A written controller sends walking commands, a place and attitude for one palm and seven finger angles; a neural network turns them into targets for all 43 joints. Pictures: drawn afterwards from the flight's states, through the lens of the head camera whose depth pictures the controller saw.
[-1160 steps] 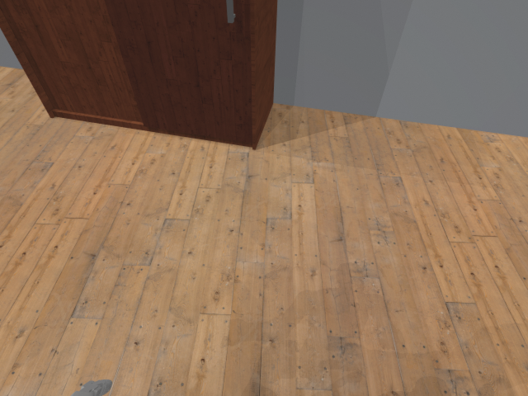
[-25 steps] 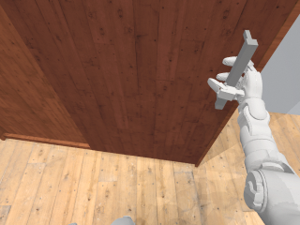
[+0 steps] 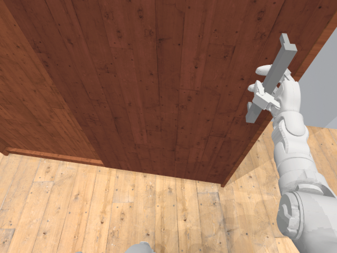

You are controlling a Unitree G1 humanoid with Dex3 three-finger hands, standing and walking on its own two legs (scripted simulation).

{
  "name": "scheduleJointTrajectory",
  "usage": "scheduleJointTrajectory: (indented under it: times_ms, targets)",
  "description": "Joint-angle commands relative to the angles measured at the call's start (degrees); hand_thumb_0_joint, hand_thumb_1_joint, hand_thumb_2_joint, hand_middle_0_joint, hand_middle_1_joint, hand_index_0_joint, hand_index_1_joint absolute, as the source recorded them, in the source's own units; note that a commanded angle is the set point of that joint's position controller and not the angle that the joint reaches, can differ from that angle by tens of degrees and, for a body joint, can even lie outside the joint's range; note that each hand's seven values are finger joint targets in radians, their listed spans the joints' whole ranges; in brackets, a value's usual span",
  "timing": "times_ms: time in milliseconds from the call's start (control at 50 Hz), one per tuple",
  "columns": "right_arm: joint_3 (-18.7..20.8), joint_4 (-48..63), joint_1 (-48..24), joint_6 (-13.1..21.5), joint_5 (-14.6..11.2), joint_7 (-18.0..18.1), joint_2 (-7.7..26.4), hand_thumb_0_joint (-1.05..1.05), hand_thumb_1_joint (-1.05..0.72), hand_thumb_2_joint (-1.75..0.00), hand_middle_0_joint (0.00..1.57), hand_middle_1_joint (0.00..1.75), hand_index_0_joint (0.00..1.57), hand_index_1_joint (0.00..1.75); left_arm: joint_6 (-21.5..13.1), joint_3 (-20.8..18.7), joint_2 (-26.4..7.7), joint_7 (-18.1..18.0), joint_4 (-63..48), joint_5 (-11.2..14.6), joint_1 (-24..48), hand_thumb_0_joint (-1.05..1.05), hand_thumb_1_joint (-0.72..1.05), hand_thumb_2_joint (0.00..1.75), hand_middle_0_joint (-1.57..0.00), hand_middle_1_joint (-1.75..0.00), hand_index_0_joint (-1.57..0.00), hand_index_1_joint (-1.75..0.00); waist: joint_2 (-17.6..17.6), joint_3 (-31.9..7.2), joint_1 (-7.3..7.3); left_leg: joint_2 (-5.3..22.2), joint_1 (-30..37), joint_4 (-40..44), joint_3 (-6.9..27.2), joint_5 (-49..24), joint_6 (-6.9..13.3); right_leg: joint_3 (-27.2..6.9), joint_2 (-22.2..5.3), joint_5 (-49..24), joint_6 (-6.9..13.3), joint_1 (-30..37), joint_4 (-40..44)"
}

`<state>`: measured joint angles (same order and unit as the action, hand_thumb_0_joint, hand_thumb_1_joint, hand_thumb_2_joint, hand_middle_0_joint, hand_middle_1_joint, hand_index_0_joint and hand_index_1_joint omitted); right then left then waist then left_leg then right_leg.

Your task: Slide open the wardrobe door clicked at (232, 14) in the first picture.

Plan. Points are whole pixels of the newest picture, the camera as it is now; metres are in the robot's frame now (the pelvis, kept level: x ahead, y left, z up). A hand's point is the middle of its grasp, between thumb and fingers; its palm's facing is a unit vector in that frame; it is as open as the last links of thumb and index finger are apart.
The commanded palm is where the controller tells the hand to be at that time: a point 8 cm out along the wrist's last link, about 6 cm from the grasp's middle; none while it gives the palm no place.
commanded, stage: grip the handle and tug to test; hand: right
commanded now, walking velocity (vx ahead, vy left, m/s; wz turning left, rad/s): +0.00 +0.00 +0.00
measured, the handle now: (264, 84) +0.52 -0.15 +0.11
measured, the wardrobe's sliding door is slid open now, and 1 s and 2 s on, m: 0.00 0.00 0.02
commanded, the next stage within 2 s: tug the door sideways, standing still in 0.44 s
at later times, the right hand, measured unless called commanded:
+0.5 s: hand (258, 97) +0.47 -0.13 +0.12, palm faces -0.01 +1.00 +0.01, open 5.8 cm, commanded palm +0.41 -0.18 +0.12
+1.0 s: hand (258, 96) +0.47 -0.13 +0.12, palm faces +0.04 +1.00 +0.00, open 5.8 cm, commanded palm +0.44 -0.13 +0.12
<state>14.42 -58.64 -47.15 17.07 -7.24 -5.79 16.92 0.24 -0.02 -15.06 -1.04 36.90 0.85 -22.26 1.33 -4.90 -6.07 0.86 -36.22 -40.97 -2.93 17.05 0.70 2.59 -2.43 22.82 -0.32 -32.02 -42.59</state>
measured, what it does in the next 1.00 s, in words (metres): stands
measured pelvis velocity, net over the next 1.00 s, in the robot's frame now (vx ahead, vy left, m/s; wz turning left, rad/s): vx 0.03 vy -0.01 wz -0.05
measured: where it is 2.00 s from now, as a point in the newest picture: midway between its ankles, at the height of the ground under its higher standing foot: outside the picture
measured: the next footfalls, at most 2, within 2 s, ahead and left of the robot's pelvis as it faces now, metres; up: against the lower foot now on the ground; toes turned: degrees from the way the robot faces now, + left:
right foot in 1.84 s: +0.10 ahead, -0.09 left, +0.00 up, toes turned -12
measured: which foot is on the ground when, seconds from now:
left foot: down 0.00-1.00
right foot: down 0.00-1.00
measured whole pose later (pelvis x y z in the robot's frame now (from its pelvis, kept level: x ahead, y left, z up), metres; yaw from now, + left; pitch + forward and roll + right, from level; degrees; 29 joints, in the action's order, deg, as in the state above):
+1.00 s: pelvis +0.03 -0.01 +0.01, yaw -3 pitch +12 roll +1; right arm 4.0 -43.9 -39.5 10.4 -8.1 1.7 8.2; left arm -1.3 -1.1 -12.8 0.4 38.1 -0.3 -18.5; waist 2.5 -6.1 -1.4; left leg 2.0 -30.6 -39.1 -4.3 19.1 -0.3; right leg -1.3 -0.5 24.3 0.0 -27.6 -40.5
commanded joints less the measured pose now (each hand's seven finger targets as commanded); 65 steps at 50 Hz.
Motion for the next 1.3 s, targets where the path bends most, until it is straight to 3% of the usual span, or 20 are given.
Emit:
scheduleJointTrajectory:
  times_ms: [0,100,240,300,380,400,480,500,520,540,580,640,740,800,820,900,940,1060,1260,1280]
  targets:
    - [1.15,15.6,-24.3,5.36,-0.41,-1.1,10.09,0.0,-0.9,-0.9,0.45,1.4,0.45,1.4,-1.38,-2.92,-7.91,-0.19,-4.78,0.02,-4.43,0.0,0.9,0.9,-0.2,-0.3,-0.2,-0.3,0.48,-24.98,0.49,-1.96,19.11,2.11,1.53,-24.22,0.53,-1.22,2.56,-20.81,1.2,6.96,4.19]
    - [0.78,19.87,-16.74,4.79,-1.2,-1.48,8.43,0.0,-0.9,-0.9,0.45,1.4,0.45,1.4,-1.4,-3.13,-7.69,0.22,-6.14,0.21,-3.47,0.0,0.9,0.9,-0.2,-0.3,-0.2,-0.3,0.26,-25.51,2.05,-2.02,21.71,2.17,1.51,-27.15,0.58,-0.48,2.42,-23.41,1.21,7.47,4.65]
    - [2.71,25.3,-7.2,2.28,-1.87,-1.71,9.41,0.0,-0.9,-0.9,0.45,1.4,0.45,1.4,-0.93,-3.41,-7.59,0.31,-7.62,0.38,-2.55,0.0,0.9,0.9,-0.2,-0.3,-0.2,-0.3,-2.37,-24.37,3.76,-1.83,26.08,2.39,1.59,-32.41,0.51,0.49,2.24,-26.33,1.42,6.49,5.49]
    - [1.49,29.71,-2.08,1.18,-2.15,-1.79,7.37,0.0,-0.9,-0.9,0.45,1.4,0.45,1.4,-0.98,-3.41,-6.98,0.52,-8.57,0.55,-1.7,0.0,0.9,0.9,-0.2,-0.3,-0.2,-0.3,0.21,-24.29,4.61,-1.57,26.56,2.2,1.43,-35.15,0.73,0.68,1.93,-31.38,1.29,8.36,5.54]
    - [0.26,38.35,7.02,-0.17,-2.73,-1.5,5.36,0.0,-0.9,-0.9,0.45,1.4,0.45,1.4,-1.43,-3.61,-6.42,1.11,-9.87,0.46,-1.02,0.0,0.9,0.9,-0.2,-0.3,-0.2,-0.3,0.25,-26.15,6.11,-1.16,29.41,1.99,1.56,-40.51,0.98,0.66,1.3,-39.63,1.38,10.72,5.7]
    - [-0.64,39.38,9.07,-0.83,-2.91,-1.51,3.82,0.0,-0.9,-0.9,0.45,1.4,0.45,1.4,-1.62,-3.56,-6.21,1.33,-9.97,0.55,-0.73,0.0,0.9,0.9,-0.2,-0.3,-0.2,-0.3,-0.27,-25.41,5.97,-1.14,29.24,2.27,1.39,-41.41,0.86,0.66,1.1,-40.66,1.34,11.32,5.98]
    - [-0.2,44.77,10.21,-2.65,-2.56,-1.03,5.19,0.0,-0.9,-0.9,0.45,1.4,0.45,1.4,-1.33,-3.66,-6.49,1.05,-10.25,0.55,0.3,0.0,0.9,0.9,-0.2,-0.3,-0.2,-0.3,-0.6,-23.59,5.75,-1.23,29.62,3.34,1.22,-40.54,0.85,0.45,1.07,-39.78,1.19,12.48,6.6]
    - [-1.18,45.23,11.6,-3.32,-2.42,-0.94,3.51,0.0,-0.9,-0.9,0.45,1.4,0.45,1.4,-1.37,-3.53,-6.08,1.03,-10.43,0.69,1.0,0.0,0.9,0.9,-0.2,-0.3,-0.2,-0.3,1.05,-22.79,5.76,-1.25,28.61,3.58,1.23,-40.26,0.77,0.6,1.02,-40.44,1.13,13.49,6.67]
    - [-3.06,45.63,10.28,-3.94,-2.63,-0.93,1.24,0.0,-0.9,-0.9,0.45,1.4,0.45,1.4,-1.44,-3.49,-5.95,0.96,-10.26,0.63,1.14,0.0,0.9,0.9,-0.2,-0.3,-0.2,-0.3,0.49,-21.69,4.71,-1.37,27.35,4.13,0.8,-39.88,0.5,0.44,1.03,-40.33,1.07,14.5,6.61]
    - [-0.89,43.64,6.31,-4.45,-2.36,-0.46,4.81,0.0,-0.9,-0.9,0.45,1.4,0.45,1.4,-1.05,-3.58,-6.67,0.53,-8.99,0.65,0.5,0.0,0.9,0.9,-0.2,-0.3,-0.2,-0.3,-1.65,-20.39,3.81,-1.54,26.31,4.44,0.79,-38.9,0.42,-0.14,0.85,-39.2,1.01,14.27,6.48]
    - [-4.57,43.22,-2.45,-5.16,-1.88,-0.07,1.63,0.0,-0.9,-0.9,0.45,1.4,0.45,1.4,-0.65,-3.56,-6.45,0.0,-8.15,0.49,0.41,0.0,0.9,0.9,-0.2,-0.3,-0.2,-0.3,-0.98,-18.47,1.51,-1.56,23.98,4.92,0.67,-37.81,0.3,-0.31,1.11,-37.77,1.07,15.03,6.07]
    - [-7.7,38.88,-10.37,-5.92,-0.89,0.91,-2.0,0.0,-0.9,-0.9,0.45,1.4,0.45,1.4,-0.69,-3.7,-6.0,-0.4,-5.81,0.02,-0.52,0.0,0.9,0.9,-0.2,-0.3,-0.2,-0.3,1.09,-19.46,0.01,-1.6,19.4,4.21,0.18,-36.28,0.07,-1.64,1.05,-41.35,0.7,18.02,4.64]
    - [-12.3,35.85,-13.86,-4.71,-0.11,2.06,-7.82,0.0,-0.9,-0.9,0.45,1.4,0.45,1.4,-1.4,-3.97,-5.44,0.1,-4.01,-0.67,-1.11,0.0,0.9,0.9,-0.2,-0.3,-0.2,-0.3,1.48,-23.0,-0.26,-1.47,16.98,2.99,-0.53,-35.55,0.13,-3.12,1.08,-45.58,0.21,20.62,3.03]
    - [-15.31,32.58,-15.13,-3.42,0.54,2.39,-11.02,0.0,-0.9,-0.9,0.45,1.4,0.45,1.4,-1.91,-3.89,-5.49,0.45,-3.71,-0.85,-0.83,0.0,0.9,0.9,-0.2,-0.3,-0.2,-0.3,-2.2,-21.89,-0.9,-1.58,16.1,2.95,-0.86,-32.73,0.14,-3.55,1.22,-41.26,0.47,18.98,3.34]
    - [-16.18,33.01,-16.83,-2.84,0.78,2.52,-11.57,0.0,-0.9,-0.9,0.45,1.4,0.45,1.4,-2.04,-3.83,-5.38,0.57,-3.59,-0.86,-0.64,0.0,0.9,0.9,-0.2,-0.3,-0.2,-0.3,0.39,-22.04,-0.95,-1.49,15.26,2.78,-0.91,-31.84,0.23,-3.73,1.24,-41.63,0.29,19.73,3.28]
    - [-18.58,31.87,-20.39,-1.49,1.03,2.41,-14.0,0.0,-0.9,-0.9,0.45,1.4,0.45,1.4,-2.69,-3.93,-5.47,1.16,-2.89,-1.16,-1.38,0.0,0.9,0.9,-0.2,-0.3,-0.2,-0.3,2.21,-25.45,-1.23,-1.69,12.61,1.52,-1.16,-31.92,0.33,-5.04,0.82,-47.24,-0.27,23.2,1.73]
    - [-20.07,30.31,-22.04,-0.98,0.75,2.37,-15.7,0.0,-0.9,-0.9,0.45,1.4,0.45,1.4,-3.1,-3.8,-5.49,1.31,-2.67,-1.13,-1.37,0.0,0.9,0.9,-0.2,-0.3,-0.2,-0.3,-0.46,-24.38,-1.82,-1.91,12.13,1.8,-1.46,-29.33,0.31,-5.35,0.86,-43.2,-0.25,21.82,2.03]
    - [-23.37,26.13,-24.83,-0.14,0.98,2.59,-19.64,0.0,-0.9,-0.9,0.45,1.4,0.45,1.4,-4.1,-3.5,-5.66,1.87,-1.96,-0.99,-1.65,0.0,0.9,0.9,-0.2,-0.3,-0.2,-0.3,1.95,-22.28,-2.55,-2.07,7.9,1.46,-1.87,-23.24,0.56,-5.99,0.96,-37.0,-0.48,20.64,2.03]
    - [-22.39,21.65,-28.95,0.83,0.6,3.54,-19.12,0.0,-0.9,-0.9,0.45,1.4,0.45,1.4,-5.59,-3.49,-6.31,1.88,-0.84,-0.97,-2.87,0.0,0.9,0.9,-0.2,-0.3,-0.2,-0.3,0.97,-21.55,-3.03,-2.34,6.35,1.45,-1.87,-17.97,0.83,-5.83,1.78,-26.44,-0.34,16.83,2.48]
    - [-21.2,21.78,-31.59,0.99,0.82,3.78,-17.05,0.0,-0.9,-0.9,0.45,1.4,0.45,1.4,-5.61,-3.53,-6.81,1.59,-0.49,-0.97,-3.35,0.0,0.9,0.9,-0.2,-0.3,-0.2,-0.3,0.62,-21.79,-3.45,-2.34,6.58,1.46,-1.84,-17.8,0.82,-6.04,1.72,-26.0,-0.3,16.61,2.69]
